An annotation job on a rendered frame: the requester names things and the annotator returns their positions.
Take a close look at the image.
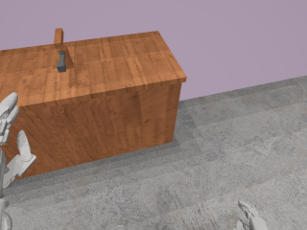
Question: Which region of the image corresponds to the counter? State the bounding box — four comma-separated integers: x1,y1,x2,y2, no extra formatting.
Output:
0,28,187,180

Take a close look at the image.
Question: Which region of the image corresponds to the tap lever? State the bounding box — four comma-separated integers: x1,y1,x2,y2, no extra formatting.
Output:
56,50,66,73

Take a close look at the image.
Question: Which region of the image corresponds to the left robot hand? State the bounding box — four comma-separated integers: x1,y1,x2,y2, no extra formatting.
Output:
0,92,36,198

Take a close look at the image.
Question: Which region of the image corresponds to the right robot hand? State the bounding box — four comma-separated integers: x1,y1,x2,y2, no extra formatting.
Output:
233,200,269,230

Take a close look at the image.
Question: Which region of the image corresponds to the left robot forearm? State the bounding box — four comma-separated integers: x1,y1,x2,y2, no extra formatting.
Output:
0,198,12,230

